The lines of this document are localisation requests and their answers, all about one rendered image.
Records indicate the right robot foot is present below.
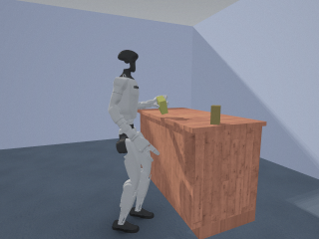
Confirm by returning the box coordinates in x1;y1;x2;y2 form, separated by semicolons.
112;219;140;233

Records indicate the left robot hand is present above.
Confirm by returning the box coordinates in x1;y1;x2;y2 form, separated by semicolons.
153;95;168;108

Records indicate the right robot hand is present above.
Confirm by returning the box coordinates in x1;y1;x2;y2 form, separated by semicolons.
133;136;160;162

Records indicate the robot right upper arm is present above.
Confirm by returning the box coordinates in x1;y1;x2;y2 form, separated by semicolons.
108;77;129;114

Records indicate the sponge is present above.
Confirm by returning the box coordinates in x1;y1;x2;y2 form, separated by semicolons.
157;96;168;115

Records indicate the robot right shin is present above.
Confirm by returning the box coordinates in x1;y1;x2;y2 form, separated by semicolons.
118;183;139;225

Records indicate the robot left forearm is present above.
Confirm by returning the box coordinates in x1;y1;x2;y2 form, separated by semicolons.
138;100;154;110

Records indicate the robot right forearm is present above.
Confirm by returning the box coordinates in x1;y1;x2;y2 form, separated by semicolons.
109;106;139;141

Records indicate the table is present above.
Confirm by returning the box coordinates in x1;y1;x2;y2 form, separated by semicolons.
137;108;267;239

